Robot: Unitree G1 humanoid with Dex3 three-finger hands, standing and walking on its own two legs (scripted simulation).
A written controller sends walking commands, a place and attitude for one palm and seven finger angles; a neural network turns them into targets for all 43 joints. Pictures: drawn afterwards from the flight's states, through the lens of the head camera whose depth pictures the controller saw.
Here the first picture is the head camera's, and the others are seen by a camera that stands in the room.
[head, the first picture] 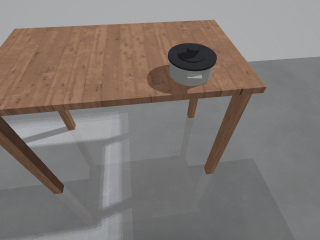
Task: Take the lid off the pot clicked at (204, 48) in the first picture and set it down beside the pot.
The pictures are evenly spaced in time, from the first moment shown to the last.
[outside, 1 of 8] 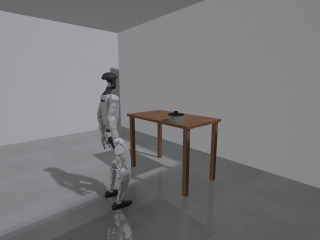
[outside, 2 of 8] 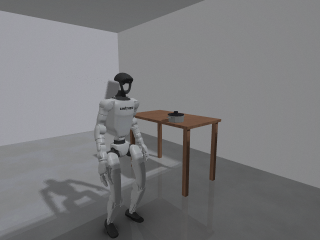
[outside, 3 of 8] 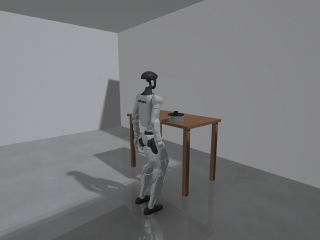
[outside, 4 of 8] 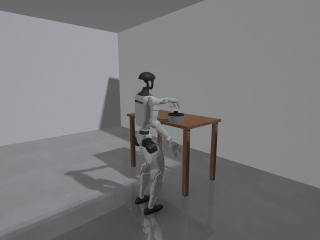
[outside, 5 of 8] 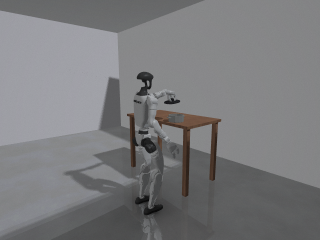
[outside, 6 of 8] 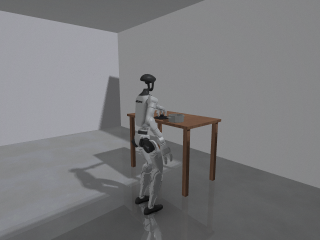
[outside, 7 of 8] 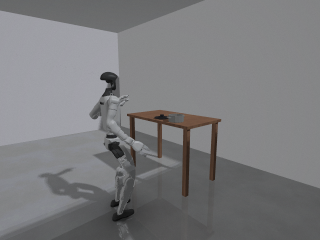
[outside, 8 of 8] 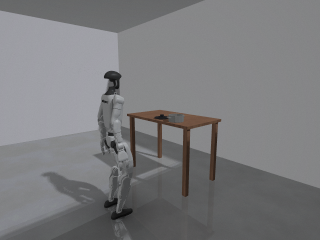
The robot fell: no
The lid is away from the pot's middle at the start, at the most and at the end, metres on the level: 0.00 0.26 0.24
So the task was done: yes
